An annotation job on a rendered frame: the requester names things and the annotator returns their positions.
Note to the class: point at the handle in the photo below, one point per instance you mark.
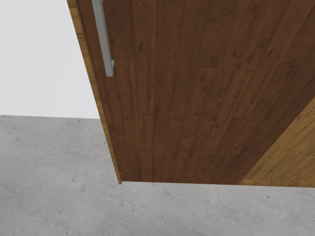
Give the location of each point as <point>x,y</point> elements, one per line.
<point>102,33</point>

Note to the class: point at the wardrobe door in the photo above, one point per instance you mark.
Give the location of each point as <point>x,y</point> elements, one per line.
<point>201,89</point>
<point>292,155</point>

